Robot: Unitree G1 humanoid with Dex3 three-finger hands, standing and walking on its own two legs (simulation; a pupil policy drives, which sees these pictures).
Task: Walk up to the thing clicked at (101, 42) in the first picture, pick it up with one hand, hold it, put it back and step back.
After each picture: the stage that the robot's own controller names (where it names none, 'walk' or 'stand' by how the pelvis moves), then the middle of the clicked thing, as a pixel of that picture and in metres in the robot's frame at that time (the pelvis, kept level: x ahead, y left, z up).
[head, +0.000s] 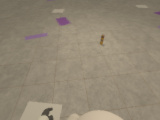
stand; (102, 40) +1.76 -0.21 -0.66
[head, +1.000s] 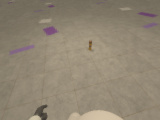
walk; (90, 45) +1.62 +0.13 -0.63
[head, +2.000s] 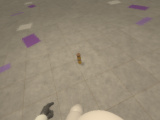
walk; (79, 58) +1.05 +0.32 -0.65
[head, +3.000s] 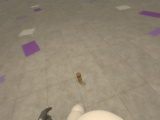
walk; (79, 78) +0.67 +0.26 -0.65
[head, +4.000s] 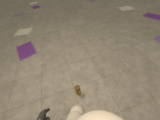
walk; (78, 90) +0.45 +0.22 -0.65
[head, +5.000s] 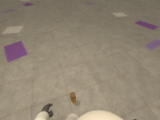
stand; (73, 97) +0.37 +0.20 -0.65
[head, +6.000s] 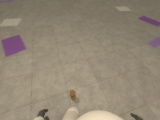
stand; (73, 95) +0.34 +0.19 -0.64
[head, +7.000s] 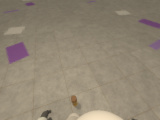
stand; (74, 101) +0.32 +0.19 -0.66
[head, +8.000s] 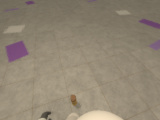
stand; (73, 100) +0.32 +0.19 -0.66
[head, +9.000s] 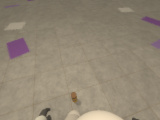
stand; (74, 97) +0.34 +0.19 -0.65
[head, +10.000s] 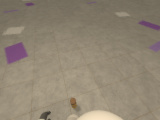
stand; (73, 103) +0.30 +0.19 -0.66
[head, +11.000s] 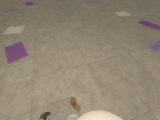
stand; (73, 102) +0.30 +0.19 -0.66
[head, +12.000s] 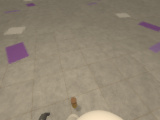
stand; (74, 103) +0.31 +0.18 -0.66
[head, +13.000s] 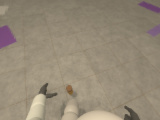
go down; (69, 90) +0.33 +0.20 -0.60
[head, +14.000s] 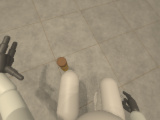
go down; (63, 65) +0.38 +0.26 -0.27
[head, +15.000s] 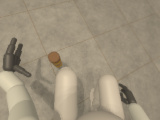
close in; (56, 61) +0.37 +0.28 -0.23
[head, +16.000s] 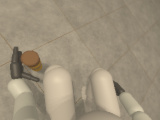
close in; (34, 63) +0.33 +0.31 -0.14
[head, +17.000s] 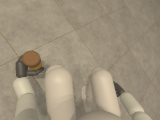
lift; (35, 64) +0.32 +0.31 -0.15
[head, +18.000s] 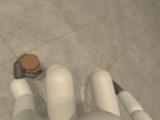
lift; (33, 66) +0.31 +0.31 -0.15
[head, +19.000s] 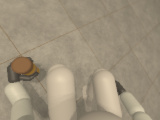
lift; (29, 69) +0.27 +0.34 -0.15
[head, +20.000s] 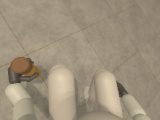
lift; (29, 70) +0.27 +0.35 -0.14
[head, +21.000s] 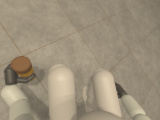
lift; (26, 71) +0.27 +0.35 -0.15
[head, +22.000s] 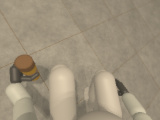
lift; (30, 70) +0.27 +0.35 -0.14
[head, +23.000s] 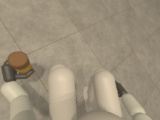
lift; (24, 67) +0.28 +0.37 -0.14
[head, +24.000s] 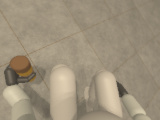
lift; (26, 71) +0.26 +0.37 -0.15
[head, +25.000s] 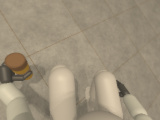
lift; (22, 69) +0.26 +0.39 -0.13
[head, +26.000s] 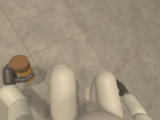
lift; (25, 71) +0.25 +0.38 -0.14
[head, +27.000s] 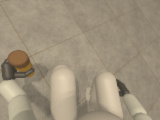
lift; (24, 66) +0.28 +0.39 -0.12
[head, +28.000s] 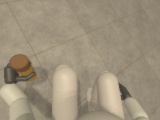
lift; (26, 70) +0.25 +0.39 -0.13
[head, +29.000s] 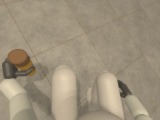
lift; (25, 65) +0.28 +0.39 -0.12
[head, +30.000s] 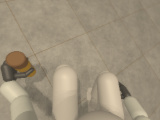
lift; (24, 66) +0.27 +0.40 -0.12
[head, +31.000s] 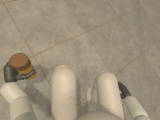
lift; (26, 69) +0.26 +0.39 -0.13
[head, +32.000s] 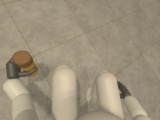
lift; (28, 66) +0.28 +0.38 -0.13
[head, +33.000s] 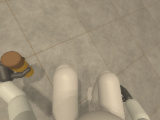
lift; (21, 67) +0.26 +0.41 -0.12
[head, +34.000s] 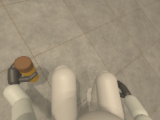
lift; (29, 71) +0.26 +0.37 -0.15
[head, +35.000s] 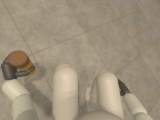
lift; (25, 65) +0.28 +0.39 -0.14
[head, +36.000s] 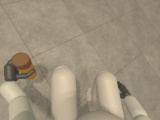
lift; (27, 68) +0.27 +0.39 -0.14
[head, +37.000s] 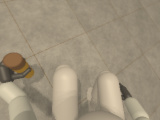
lift; (22, 68) +0.26 +0.41 -0.13
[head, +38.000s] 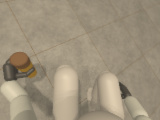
lift; (26, 67) +0.26 +0.40 -0.15
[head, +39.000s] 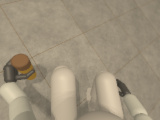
lift; (26, 69) +0.27 +0.39 -0.15
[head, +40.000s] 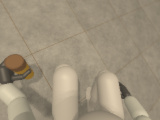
lift; (23, 69) +0.25 +0.40 -0.15
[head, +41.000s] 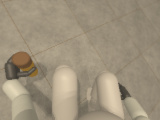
lift; (28, 66) +0.28 +0.38 -0.15
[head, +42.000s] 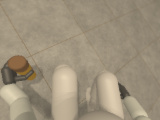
lift; (25, 70) +0.26 +0.39 -0.16
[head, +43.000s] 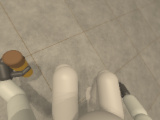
lift; (21, 66) +0.27 +0.41 -0.14
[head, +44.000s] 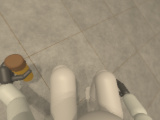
lift; (22, 70) +0.26 +0.40 -0.16
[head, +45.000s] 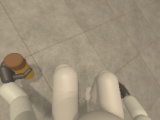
lift; (23, 69) +0.26 +0.40 -0.15
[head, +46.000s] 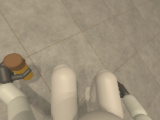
lift; (22, 69) +0.26 +0.40 -0.15
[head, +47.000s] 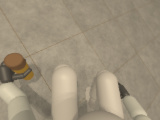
lift; (22, 69) +0.26 +0.40 -0.15
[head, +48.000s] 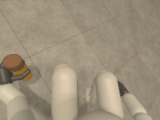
lift; (21, 70) +0.26 +0.40 -0.15
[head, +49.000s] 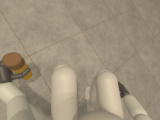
lift; (21, 68) +0.26 +0.40 -0.15
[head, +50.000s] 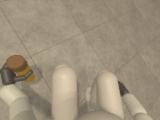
lift; (23, 71) +0.25 +0.39 -0.15
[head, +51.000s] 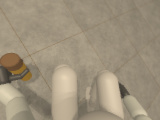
lift; (20, 69) +0.25 +0.41 -0.16
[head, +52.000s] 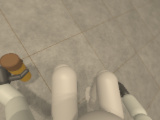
lift; (19, 70) +0.25 +0.41 -0.15
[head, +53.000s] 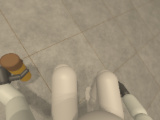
lift; (19, 70) +0.25 +0.41 -0.15
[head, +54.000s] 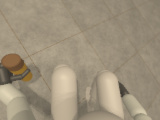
lift; (20, 70) +0.25 +0.40 -0.15
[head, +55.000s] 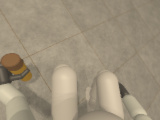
lift; (20, 70) +0.26 +0.41 -0.15
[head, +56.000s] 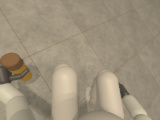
lift; (20, 69) +0.25 +0.41 -0.15
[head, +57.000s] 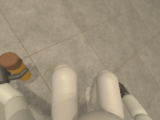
lift; (19, 69) +0.25 +0.41 -0.15
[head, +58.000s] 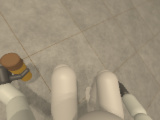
lift; (20, 69) +0.26 +0.41 -0.15
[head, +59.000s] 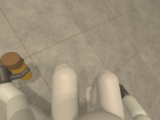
lift; (20, 69) +0.26 +0.41 -0.15
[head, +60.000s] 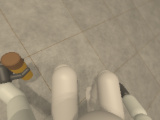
lift; (20, 69) +0.26 +0.41 -0.15
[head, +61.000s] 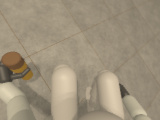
lift; (21, 68) +0.26 +0.40 -0.15
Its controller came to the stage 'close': yes
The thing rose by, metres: 0.07
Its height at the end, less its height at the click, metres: +0.00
